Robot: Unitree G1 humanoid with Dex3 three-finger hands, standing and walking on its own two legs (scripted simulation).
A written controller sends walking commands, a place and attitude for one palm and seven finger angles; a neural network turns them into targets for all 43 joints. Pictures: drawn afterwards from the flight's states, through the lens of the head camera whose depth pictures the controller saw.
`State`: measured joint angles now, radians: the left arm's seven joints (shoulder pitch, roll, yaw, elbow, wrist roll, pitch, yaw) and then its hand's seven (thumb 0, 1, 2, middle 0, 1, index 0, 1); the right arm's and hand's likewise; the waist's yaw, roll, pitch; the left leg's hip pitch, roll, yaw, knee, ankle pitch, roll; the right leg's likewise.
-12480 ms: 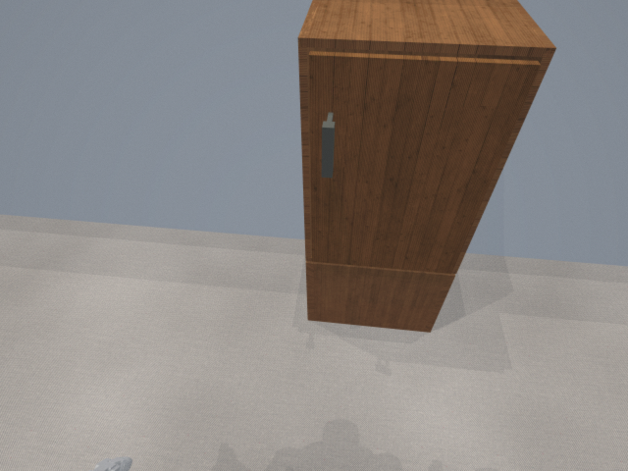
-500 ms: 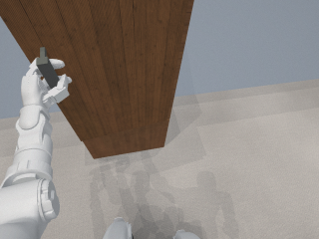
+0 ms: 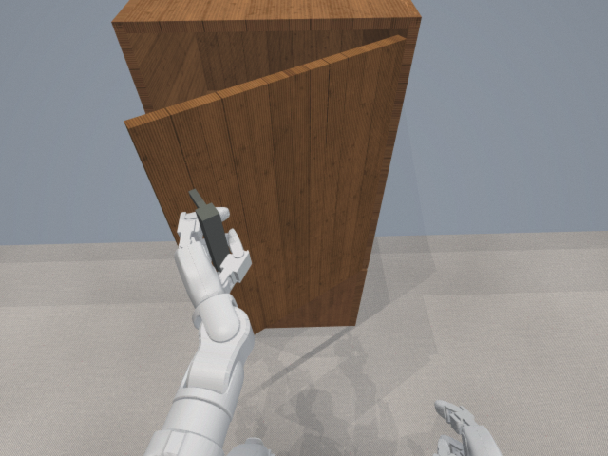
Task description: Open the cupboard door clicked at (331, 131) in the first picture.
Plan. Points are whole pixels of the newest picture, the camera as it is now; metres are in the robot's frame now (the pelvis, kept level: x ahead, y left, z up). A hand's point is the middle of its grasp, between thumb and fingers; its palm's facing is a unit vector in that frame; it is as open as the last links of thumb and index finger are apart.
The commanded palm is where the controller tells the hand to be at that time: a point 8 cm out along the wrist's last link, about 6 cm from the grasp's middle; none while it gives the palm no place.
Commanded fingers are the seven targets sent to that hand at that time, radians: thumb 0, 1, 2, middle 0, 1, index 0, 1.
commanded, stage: pull the door open along its arc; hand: left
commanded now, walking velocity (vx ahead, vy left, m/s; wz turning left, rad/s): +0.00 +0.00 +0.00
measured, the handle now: (209, 232) +0.40 +0.15 +0.08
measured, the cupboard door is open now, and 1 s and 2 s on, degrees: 32 43 47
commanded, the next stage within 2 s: open thumb and fingers to let go in 0.18 s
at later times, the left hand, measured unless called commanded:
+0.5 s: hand (270, 282) +0.32 +0.06 +0.08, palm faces +0.45 -0.89 -0.02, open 6.8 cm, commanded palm +0.27 +0.09 +0.08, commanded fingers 0.00 0.06 0.54 -0.34 -1.26 -0.34 -1.26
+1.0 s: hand (271, 287) +0.31 +0.06 +0.08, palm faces +0.39 -0.92 -0.04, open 14.6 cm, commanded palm +0.26 +0.08 +0.08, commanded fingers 0.00 -0.50 0.30 -0.17 -0.45 -0.17 -0.45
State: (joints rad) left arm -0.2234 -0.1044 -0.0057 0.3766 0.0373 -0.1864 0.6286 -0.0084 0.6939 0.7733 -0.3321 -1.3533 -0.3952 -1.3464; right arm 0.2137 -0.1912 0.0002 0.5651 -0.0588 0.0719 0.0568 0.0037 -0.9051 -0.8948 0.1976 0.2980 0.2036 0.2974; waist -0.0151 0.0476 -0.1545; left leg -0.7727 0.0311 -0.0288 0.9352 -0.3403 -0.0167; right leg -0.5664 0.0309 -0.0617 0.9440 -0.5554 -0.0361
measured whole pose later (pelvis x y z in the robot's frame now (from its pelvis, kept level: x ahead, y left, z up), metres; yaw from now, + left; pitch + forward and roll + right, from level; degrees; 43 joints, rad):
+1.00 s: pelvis +0.01 -0.02 +0.00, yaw +2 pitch +8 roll +0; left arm 0.06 -0.10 -0.23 0.10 0.07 -0.10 0.61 -0.01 -0.47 0.32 -0.27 -0.91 -0.25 -0.89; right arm 0.19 -0.19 0.00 0.56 -0.05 0.06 0.01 0.01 -0.90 -0.90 0.20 0.30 0.20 0.30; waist 0.00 0.05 -0.14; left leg -0.71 0.02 -0.05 0.92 -0.35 -0.04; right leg -0.50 0.02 -0.08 0.94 -0.59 -0.06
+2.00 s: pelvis +0.00 -0.01 +0.00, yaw -1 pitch +7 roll +0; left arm 0.39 0.06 -0.20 -0.14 -0.05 -0.27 0.13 -0.01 -0.50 0.30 -0.20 -0.33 -0.21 -0.32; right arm 0.24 -0.21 0.02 0.44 -0.01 0.03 0.02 0.01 -0.90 -0.90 0.20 0.30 0.20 0.30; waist 0.00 0.04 -0.11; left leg -0.70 0.03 -0.01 0.93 -0.35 -0.02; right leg -0.51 0.02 -0.04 0.96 -0.57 -0.04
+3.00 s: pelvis +0.00 +0.01 +0.01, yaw +1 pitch +5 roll -2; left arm 0.55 0.23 0.10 -0.38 -0.26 -0.16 -0.11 -0.01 -0.48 0.31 -0.15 -0.30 -0.15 -0.30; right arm 0.28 -0.23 0.04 0.46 0.05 -0.11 -0.07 0.01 -0.90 -0.90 0.20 0.30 0.20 0.30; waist 0.02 0.06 -0.12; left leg -0.65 0.02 -0.04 0.90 -0.34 0.00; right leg -0.42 0.03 -0.07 0.87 -0.53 -0.02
